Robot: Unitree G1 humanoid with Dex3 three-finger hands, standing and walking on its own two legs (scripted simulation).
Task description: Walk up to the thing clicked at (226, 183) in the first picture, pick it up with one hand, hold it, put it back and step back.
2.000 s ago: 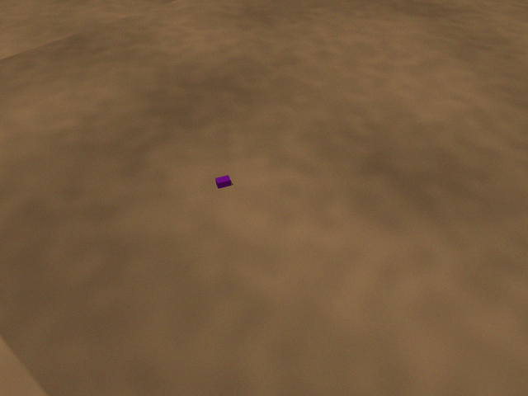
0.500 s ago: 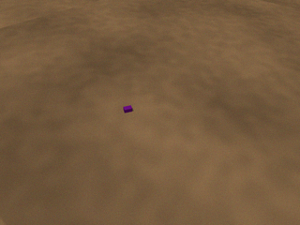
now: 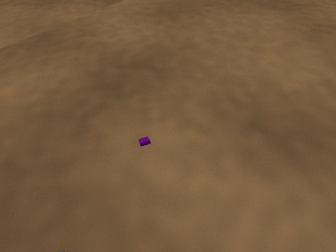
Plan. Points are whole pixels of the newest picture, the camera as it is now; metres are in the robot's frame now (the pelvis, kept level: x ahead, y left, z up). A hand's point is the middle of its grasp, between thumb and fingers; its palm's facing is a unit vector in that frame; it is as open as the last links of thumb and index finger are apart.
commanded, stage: walk up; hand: left
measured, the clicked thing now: (144, 141) +1.03 +0.21 -0.75
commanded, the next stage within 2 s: none
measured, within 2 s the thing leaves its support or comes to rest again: neither
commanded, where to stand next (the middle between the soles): +0.65 -0.01 m, yaw -1 degrees
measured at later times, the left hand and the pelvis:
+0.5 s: hand (79, 203) +0.31 +0.28 -0.13, palm faces -0.14 -0.93 -0.35, open 7.4 cm; pelvis +0.21 +0.01 +0.00, yaw -3 degrees
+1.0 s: hand (91, 171) +0.43 +0.28 -0.16, palm faces -0.04 -0.93 -0.37, open 7.4 cm; pelvis +0.41 +0.00 -0.02, yaw -1 degrees
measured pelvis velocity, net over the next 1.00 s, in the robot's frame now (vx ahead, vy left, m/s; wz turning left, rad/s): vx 0.41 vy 0.00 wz -0.02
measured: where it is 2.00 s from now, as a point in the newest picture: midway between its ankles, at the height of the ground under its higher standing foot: (177, 196)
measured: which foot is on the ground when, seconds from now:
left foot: up 0.00-0.16, down 0.18-0.58, up 0.60-0.92, down 0.94-1.00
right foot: down 0.00-0.18, up 0.20-0.54, down 0.56-0.98, up 1.00-1.00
